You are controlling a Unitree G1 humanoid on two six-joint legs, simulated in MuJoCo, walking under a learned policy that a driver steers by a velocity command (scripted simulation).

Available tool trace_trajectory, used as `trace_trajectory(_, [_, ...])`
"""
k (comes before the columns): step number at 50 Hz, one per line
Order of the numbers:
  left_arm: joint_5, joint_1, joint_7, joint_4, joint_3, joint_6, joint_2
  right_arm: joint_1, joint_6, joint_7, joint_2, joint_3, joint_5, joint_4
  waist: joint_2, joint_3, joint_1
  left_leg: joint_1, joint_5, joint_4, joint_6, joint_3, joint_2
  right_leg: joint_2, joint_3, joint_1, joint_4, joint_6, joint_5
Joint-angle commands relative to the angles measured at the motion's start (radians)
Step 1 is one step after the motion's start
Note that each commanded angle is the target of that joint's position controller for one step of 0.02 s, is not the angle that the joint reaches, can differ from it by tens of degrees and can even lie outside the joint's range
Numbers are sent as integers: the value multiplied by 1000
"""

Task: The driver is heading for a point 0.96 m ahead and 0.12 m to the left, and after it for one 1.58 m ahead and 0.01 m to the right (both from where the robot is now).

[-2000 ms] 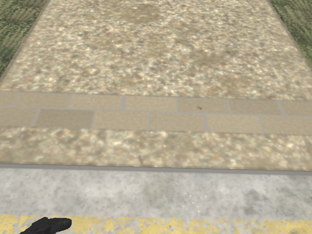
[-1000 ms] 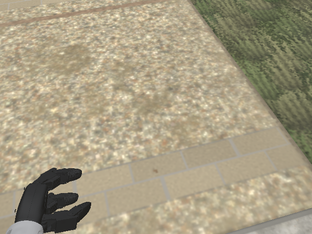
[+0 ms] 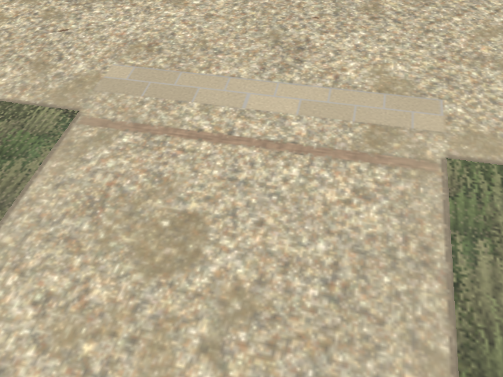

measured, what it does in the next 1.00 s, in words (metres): walks ahead, turning left: left foot, then right foot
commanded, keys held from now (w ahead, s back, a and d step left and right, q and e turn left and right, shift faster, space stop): q+shift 0.36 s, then shift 0.30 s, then w+shift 0.32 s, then w+e+shift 0.02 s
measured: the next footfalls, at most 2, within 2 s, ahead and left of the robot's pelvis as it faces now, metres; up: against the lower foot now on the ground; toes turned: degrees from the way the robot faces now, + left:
left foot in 0.16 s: +0.31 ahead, +0.04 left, +0.00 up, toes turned +11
right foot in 0.52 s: +0.49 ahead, -0.14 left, +0.00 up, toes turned +36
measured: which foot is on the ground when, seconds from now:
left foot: up 0.00-0.14, down 0.16-0.52, up 0.54-0.82, down 0.84-1.00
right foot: down 0.00-0.12, up 0.14-0.50, down 0.52-0.84, up 0.86-1.00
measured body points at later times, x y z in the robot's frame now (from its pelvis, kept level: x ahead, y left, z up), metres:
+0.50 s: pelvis +0.28 -0.08 -0.01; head +0.31 -0.06 +0.44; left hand +0.34 +0.24 -0.08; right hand +0.56 -0.23 -0.10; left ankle +0.27 +0.03 -0.73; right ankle +0.46 -0.17 -0.72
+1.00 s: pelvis +0.36 -0.08 +0.01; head +0.35 -0.06 +0.46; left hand +0.35 +0.23 -0.09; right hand +0.52 -0.29 -0.11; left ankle +0.23 -0.05 -0.73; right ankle +0.51 -0.14 -0.66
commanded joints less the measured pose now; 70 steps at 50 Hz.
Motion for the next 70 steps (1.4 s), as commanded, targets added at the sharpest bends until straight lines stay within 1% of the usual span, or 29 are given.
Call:
trace_trajectory(1, [-18,-111,2,-48,-37,-35,-18,-59,2,29,77,55,-12,-126,-164,117,-74,-15,108,-245,-4,3,19,-210,34,-43,-146,-1,934])
trace_trajectory(2, [-26,-131,13,-49,-32,-29,10,-70,1,39,85,65,-14,-123,-136,134,-78,108,189,-395,2,64,-7,-177,-33,-114,-151,30,960])
trace_trajectory(3, [-44,-223,51,-90,3,-3,96,-57,-33,31,77,52,105,-106,-120,136,-74,236,268,-451,-7,118,-39,-136,-61,-194,-62,87,1137])
trace_trajectory(4, [-50,-205,77,-100,9,-4,147,-34,-40,34,51,45,108,-103,-143,65,-100,387,315,-507,-12,148,-82,-154,-49,-220,9,108,1295])
trace_trajectory(6, [-64,-205,97,-136,31,-2,219,116,-29,40,-57,-5,82,-75,-205,-45,-181,695,344,-589,33,94,-110,-172,-6,-286,260,141,1423])
trace_trajectory(7, [-63,-234,83,-169,37,5,226,315,-19,35,-129,-40,86,-16,-110,-109,-260,949,448,-679,110,-38,-43,-124,7,-422,591,151,942])
trace_trajectory(8, [-38,-272,60,-169,15,13,143,377,-20,0,-131,-34,90,23,115,-29,-299,990,617,-893,186,-85,1,51,-30,-547,1022,151,-40])
trace_trajectory(9, [14,-136,39,-224,-26,5,6,266,-35,-23,-184,-11,30,-35,300,-129,-125,1133,1210,-643,269,-290,151,34,82,-763,1361,127,-354])
trace_trajectory(10, [5,-2,13,-238,-40,-14,68,221,-46,-27,-160,1,-12,-106,153,-423,-105,1259,1286,-641,450,-552,343,4,263,-809,1456,122,-350])
trace_trajectory(11, [-22,-53,3,-267,-29,-15,152,138,-35,-27,-158,-6,-9,-140,-27,-451,-92,1193,956,-768,466,-629,328,-5,299,-824,1362,94,-215])
trace_trajectory(13, [-30,-88,17,-243,-12,20,169,-47,-26,-17,-145,-11,42,-188,-230,-234,23,776,356,-933,360,-677,215,-44,288,-757,1117,92,-82])
trace_trajectory(16, [-6,-127,42,-250,-16,57,132,-99,-22,-36,-98,-1,63,-165,-162,-74,67,391,497,-931,278,-482,78,-56,259,-595,820,118,-52])
trace_trajectory(21, [-23,-181,24,-247,-41,57,29,-62,29,-84,-51,-2,64,-109,-4,-243,26,384,514,-800,162,-341,-40,6,202,-363,429,121,250])
trace_trajectory(25, [-15,-204,9,-247,-18,68,25,-39,29,-64,53,29,64,-97,73,-142,36,304,125,-685,76,-376,-65,-5,188,-156,138,71,420])
trace_trajectory(27, [32,-191,15,-277,4,76,123,119,9,-56,101,42,53,-88,-291,-102,-36,79,-436,-226,-63,-199,-244,-390,577,-28,44,-184,865])
trace_trajectory(28, [40,-217,15,-287,23,74,168,155,-1,-54,12,20,61,-91,-413,-159,-64,34,-412,-18,-107,-190,-165,-491,843,-81,-44,-308,662])
trace_trajectory(29, [29,-250,22,-306,17,79,112,90,11,-64,-43,5,66,-71,-294,-126,-25,37,-338,86,-117,-198,-117,-420,766,-131,-34,-283,434])
trace_trajectory(31, [6,-314,30,-317,-14,102,43,37,56,-84,-10,17,44,-64,-158,-57,-24,102,-220,167,-126,-158,-93,-299,566,-274,-37,-188,257])
trace_trajectory(35, [-16,-253,25,-270,-9,116,56,88,45,-66,91,64,43,-63,-231,-126,-35,278,-181,-146,-122,11,-70,-155,342,-305,-82,-107,-27])
trace_trajectory(41, [-47,-246,19,-257,16,112,86,260,0,-48,47,49,34,38,-231,36,-96,697,-125,-876,29,121,-68,-145,329,-545,-51,-72,-290])
trace_trajectory(43, [-46,-293,-6,-304,-40,76,-107,355,-37,-37,44,64,42,70,117,70,-83,891,-337,-921,103,-413,266,-26,139,-992,653,4,-133])
trace_trajectory(44, [38,-304,-20,-342,-24,92,-36,314,-28,-41,-108,22,-21,1,244,58,-114,828,-734,-1169,198,-792,419,-21,174,-1113,636,5,-79])
trace_trajectory(47, [26,-350,-62,-305,12,94,62,214,-53,-42,-31,33,-12,12,42,152,-47,720,-475,-1178,175,-524,277,-93,191,-1012,667,35,199])
trace_trajectory(59, [12,-482,-123,-300,-15,124,27,357,-98,-57,-44,25,-11,138,34,202,-109,902,115,-1240,65,30,284,-70,38,-762,365,-84,232])
trace_trajectory(63, [2,-45,-86,-194,17,111,98,298,-72,-66,-130,14,-12,147,83,-67,128,799,1165,-574,20,192,250,135,-83,-125,297,-202,52])
trace_trajectory(64, [15,128,-74,-139,53,103,197,299,-77,-67,-102,27,5,111,-40,-181,189,465,919,-240,-4,179,199,61,121,255,249,-241,-63])
trace_trajectory(65, [5,109,-62,-137,75,104,306,279,-93,-38,37,62,-3,39,-344,-207,100,83,-117,108,-57,111,-13,-218,739,402,12,-342,-455])
trace_trajectory(66, [-20,79,-64,-152,69,105,281,146,-115,-35,-3,61,-10,-1,-243,-217,127,-17,-118,207,-40,-106,-38,-255,1013,370,-137,-349,-381])
trace_trajectory(70, [-9,-16,-38,-132,35,88,163,98,-119,-33,-4,79,-31,-27,-44,40,-11,68,-32,2,-41,-111,109,-152,655,-65,-167,-286,-36])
